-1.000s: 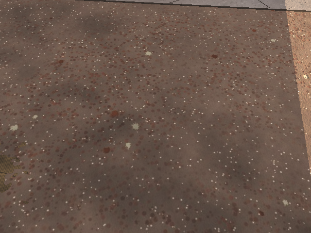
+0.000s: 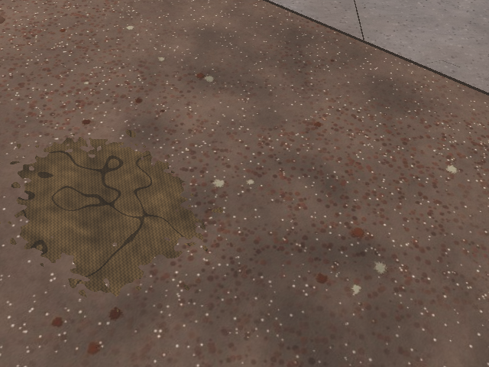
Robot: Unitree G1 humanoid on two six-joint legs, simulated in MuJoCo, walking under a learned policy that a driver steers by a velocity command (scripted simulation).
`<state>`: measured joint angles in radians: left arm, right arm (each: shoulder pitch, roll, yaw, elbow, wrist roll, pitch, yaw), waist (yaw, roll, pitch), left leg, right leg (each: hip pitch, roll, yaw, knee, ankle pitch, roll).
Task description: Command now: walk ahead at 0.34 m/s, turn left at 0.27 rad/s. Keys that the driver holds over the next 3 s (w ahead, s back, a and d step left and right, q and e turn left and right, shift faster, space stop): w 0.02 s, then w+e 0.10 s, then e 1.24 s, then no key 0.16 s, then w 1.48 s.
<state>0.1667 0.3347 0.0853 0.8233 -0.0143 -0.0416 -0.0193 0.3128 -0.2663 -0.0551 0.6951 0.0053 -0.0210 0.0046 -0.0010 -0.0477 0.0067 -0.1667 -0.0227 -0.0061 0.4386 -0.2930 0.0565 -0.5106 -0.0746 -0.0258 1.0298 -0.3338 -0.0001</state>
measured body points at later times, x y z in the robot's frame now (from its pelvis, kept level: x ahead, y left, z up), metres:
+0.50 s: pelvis +0.19 -0.03 -0.02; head +0.24 -0.04 +0.43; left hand +0.40 +0.22 -0.11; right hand +0.27 -0.33 -0.12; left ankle +0.15 +0.12 -0.65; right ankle +0.28 -0.12 -0.74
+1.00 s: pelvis +0.28 +0.01 +0.00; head +0.32 +0.02 +0.45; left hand +0.55 +0.20 -0.11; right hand +0.28 -0.30 -0.08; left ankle +0.36 +0.11 -0.74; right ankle +0.21 -0.11 -0.67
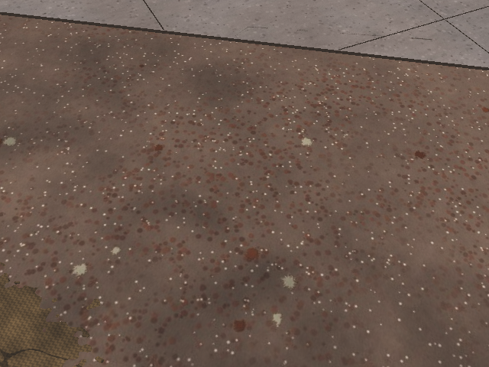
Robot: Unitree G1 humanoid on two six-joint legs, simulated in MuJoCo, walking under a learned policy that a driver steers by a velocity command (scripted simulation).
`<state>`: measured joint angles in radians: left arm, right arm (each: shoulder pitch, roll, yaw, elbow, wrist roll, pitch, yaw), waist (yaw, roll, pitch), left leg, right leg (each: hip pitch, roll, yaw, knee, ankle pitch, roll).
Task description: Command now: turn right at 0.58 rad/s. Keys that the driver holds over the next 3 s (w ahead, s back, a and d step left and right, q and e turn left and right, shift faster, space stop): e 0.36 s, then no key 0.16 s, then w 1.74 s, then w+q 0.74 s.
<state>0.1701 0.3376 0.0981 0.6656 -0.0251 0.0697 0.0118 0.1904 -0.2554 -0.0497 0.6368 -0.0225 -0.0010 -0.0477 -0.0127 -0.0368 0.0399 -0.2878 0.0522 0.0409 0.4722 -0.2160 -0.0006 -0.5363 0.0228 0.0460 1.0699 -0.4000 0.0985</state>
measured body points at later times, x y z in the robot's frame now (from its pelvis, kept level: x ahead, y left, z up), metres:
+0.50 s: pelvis +0.00 -0.04 +0.00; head +0.03 -0.06 +0.45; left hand +0.24 +0.19 -0.08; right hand +0.09 -0.35 -0.10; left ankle +0.07 +0.11 -0.70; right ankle -0.01 -0.13 -0.74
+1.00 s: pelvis +0.11 -0.08 +0.00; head +0.13 -0.09 +0.45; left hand +0.38 +0.08 -0.09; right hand +0.01 -0.35 -0.12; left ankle +0.05 +0.10 -0.74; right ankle +0.15 -0.22 -0.73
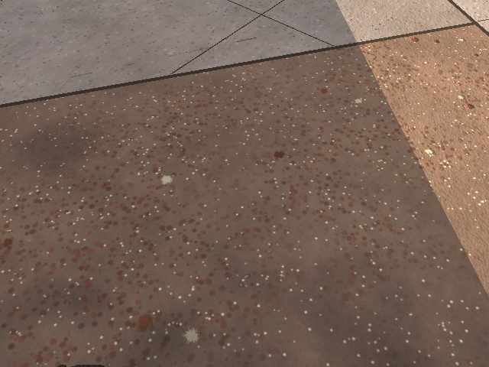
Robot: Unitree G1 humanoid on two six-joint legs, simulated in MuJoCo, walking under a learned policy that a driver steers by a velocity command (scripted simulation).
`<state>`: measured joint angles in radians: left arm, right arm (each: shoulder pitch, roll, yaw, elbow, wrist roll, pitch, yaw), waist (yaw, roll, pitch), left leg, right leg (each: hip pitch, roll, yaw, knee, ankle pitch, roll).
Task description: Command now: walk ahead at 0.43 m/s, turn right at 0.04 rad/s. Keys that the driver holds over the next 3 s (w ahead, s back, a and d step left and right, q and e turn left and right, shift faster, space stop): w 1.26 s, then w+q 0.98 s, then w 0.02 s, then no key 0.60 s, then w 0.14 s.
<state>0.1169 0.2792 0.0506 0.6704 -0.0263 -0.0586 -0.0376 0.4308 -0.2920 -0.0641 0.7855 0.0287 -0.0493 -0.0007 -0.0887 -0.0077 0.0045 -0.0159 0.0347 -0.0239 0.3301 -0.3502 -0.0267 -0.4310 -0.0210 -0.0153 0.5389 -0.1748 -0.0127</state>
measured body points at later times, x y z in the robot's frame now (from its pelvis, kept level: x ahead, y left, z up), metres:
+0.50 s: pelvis +0.25 -0.01 -0.01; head +0.29 -0.02 +0.44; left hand +0.22 +0.27 -0.13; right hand +0.50 -0.22 -0.08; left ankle +0.43 +0.10 -0.72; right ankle +0.08 -0.12 -0.74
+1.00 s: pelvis +0.53 -0.01 +0.00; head +0.56 -0.01 +0.45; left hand +0.75 +0.22 -0.08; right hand +0.55 -0.29 -0.12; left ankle +0.43 +0.10 -0.74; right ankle +0.71 -0.15 -0.71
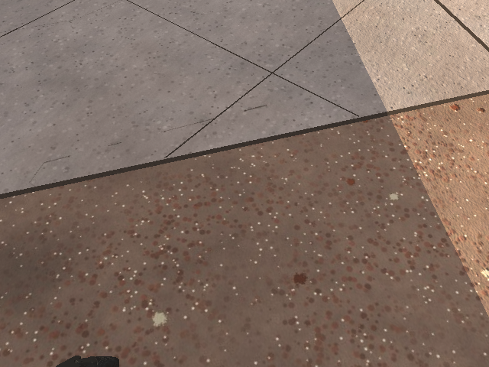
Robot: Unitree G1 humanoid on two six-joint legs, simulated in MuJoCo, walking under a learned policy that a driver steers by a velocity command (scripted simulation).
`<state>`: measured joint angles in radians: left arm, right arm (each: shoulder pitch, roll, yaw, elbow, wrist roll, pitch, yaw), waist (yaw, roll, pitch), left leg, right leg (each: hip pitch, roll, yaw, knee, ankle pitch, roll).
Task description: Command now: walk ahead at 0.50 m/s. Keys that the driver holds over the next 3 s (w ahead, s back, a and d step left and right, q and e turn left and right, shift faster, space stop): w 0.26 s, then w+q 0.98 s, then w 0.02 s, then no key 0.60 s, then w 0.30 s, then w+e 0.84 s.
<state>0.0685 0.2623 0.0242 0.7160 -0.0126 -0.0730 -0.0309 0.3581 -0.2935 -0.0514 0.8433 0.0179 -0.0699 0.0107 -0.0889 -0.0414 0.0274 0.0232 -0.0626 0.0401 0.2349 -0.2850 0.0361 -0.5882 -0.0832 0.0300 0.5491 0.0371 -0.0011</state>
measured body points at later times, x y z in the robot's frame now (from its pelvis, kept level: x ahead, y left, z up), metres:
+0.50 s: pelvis +0.27 -0.03 +0.00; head +0.29 -0.03 +0.45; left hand +0.28 +0.26 -0.12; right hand +0.48 -0.26 -0.10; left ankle +0.45 +0.13 -0.70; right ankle +0.18 -0.13 -0.74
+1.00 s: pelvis +0.55 +0.06 +0.00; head +0.57 +0.08 +0.45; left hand +0.67 +0.36 -0.08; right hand +0.70 -0.20 -0.10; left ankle +0.46 +0.11 -0.74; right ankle +0.79 -0.04 -0.69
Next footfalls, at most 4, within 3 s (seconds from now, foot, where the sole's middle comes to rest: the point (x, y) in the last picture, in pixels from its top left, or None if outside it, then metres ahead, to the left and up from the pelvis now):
0.08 right None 0.22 -0.13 -0.78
0.62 left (192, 360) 0.50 0.12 -0.78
1.12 right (224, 251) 0.83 0.02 -0.78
1.56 left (123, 252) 0.85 0.33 -0.78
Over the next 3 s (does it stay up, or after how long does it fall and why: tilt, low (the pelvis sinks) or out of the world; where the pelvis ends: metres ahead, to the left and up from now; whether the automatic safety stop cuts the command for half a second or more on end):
stays up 1.29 0.39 0.00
